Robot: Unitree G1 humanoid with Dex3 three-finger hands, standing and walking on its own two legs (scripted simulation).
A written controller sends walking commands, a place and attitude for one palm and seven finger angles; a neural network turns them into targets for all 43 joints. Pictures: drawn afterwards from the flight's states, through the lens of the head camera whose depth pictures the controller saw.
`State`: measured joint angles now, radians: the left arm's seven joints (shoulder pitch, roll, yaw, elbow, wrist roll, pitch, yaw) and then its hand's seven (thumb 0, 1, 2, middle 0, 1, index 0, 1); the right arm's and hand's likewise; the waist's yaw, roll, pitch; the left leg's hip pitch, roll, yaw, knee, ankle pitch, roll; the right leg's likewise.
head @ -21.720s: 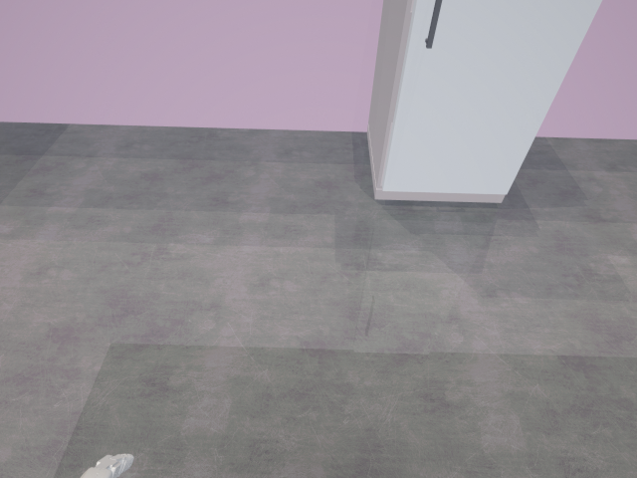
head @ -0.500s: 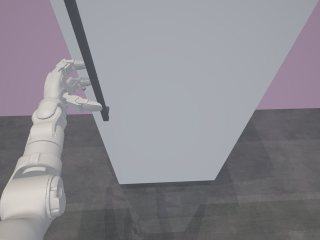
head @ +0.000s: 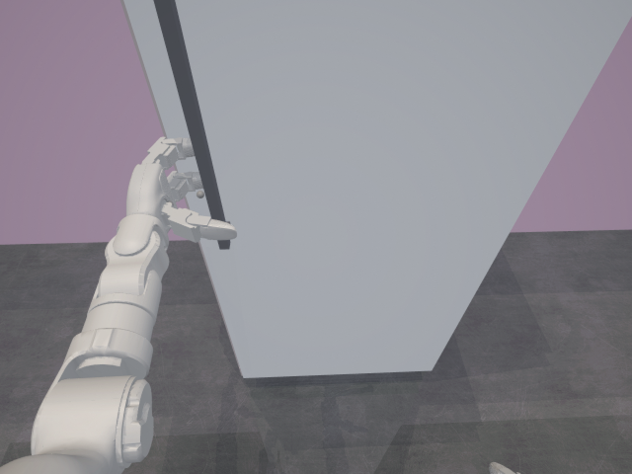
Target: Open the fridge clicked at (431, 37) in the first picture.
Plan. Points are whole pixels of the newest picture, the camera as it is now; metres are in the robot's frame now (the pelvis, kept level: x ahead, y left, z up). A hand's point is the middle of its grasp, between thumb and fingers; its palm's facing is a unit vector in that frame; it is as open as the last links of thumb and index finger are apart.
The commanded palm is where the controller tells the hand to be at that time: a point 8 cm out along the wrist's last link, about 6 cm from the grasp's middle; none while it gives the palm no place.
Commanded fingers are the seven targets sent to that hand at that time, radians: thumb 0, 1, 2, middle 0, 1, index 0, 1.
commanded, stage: slide the fingers in behind the handle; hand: left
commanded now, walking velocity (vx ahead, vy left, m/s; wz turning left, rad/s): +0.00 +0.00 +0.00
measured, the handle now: (200, 128) +0.49 +0.16 +0.20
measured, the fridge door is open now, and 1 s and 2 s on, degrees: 0 0 0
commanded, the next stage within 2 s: move the hooked fingers beside the handle in 0.34 s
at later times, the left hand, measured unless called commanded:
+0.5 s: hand (217, 192) +0.43 +0.14 +0.15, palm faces +0.07 -1.00 -0.02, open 14.1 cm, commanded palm +0.40 +0.19 +0.15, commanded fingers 0.00 -0.50 0.30 -0.30 -1.20 -0.30 -1.20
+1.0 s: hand (190, 195) +0.43 +0.17 +0.14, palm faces +0.13 -0.99 -0.03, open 14.0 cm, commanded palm +0.40 +0.22 +0.15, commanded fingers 0.00 -0.50 0.30 -0.30 -1.20 -0.30 -1.20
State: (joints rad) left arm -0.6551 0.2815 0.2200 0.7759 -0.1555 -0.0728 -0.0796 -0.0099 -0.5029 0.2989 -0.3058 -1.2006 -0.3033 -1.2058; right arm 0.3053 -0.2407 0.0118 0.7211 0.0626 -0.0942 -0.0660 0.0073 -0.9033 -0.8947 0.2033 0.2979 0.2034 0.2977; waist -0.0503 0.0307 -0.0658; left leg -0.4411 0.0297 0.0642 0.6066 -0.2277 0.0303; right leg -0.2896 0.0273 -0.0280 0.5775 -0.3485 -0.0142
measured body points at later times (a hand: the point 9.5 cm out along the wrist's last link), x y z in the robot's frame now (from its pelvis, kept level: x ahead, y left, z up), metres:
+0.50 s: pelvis +0.00 -0.01 +0.00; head +0.01 -0.01 +0.45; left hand +0.42 +0.19 +0.15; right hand +0.10 -0.27 -0.11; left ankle +0.05 +0.10 -0.73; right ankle -0.03 -0.11 -0.73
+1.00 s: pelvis +0.01 -0.02 +0.00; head +0.02 -0.03 +0.45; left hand +0.41 +0.23 +0.15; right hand +0.11 -0.29 -0.11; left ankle +0.05 +0.10 -0.73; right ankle -0.03 -0.11 -0.73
